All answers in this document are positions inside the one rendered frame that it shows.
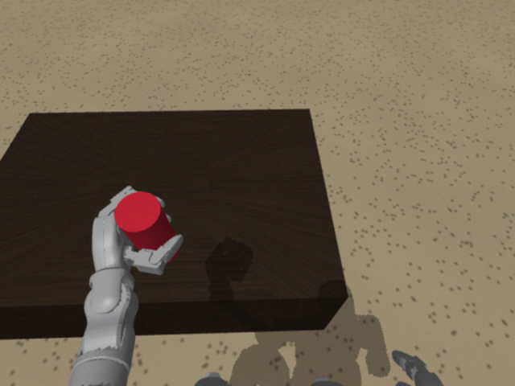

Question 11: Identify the left robot hand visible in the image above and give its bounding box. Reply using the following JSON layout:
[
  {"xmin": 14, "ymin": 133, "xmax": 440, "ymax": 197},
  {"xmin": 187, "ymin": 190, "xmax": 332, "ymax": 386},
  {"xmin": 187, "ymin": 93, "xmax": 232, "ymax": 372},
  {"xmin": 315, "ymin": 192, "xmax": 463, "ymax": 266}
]
[{"xmin": 92, "ymin": 186, "xmax": 183, "ymax": 275}]

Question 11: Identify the can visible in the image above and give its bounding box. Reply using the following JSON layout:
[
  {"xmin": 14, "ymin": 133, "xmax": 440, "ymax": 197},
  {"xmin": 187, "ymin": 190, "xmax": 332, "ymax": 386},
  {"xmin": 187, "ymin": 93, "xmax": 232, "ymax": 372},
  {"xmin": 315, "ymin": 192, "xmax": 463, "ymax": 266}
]
[{"xmin": 114, "ymin": 191, "xmax": 179, "ymax": 263}]

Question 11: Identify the right robot hand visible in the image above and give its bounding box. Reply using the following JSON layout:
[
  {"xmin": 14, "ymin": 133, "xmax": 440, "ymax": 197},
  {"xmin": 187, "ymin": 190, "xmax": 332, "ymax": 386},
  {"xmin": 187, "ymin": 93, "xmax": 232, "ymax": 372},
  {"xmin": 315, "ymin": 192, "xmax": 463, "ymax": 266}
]
[{"xmin": 392, "ymin": 351, "xmax": 443, "ymax": 386}]

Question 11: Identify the left robot arm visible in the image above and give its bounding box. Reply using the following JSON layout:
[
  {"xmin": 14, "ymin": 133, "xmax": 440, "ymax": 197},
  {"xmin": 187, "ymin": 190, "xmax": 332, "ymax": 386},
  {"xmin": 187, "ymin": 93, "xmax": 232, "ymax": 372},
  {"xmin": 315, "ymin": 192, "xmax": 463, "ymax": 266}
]
[{"xmin": 68, "ymin": 267, "xmax": 138, "ymax": 386}]

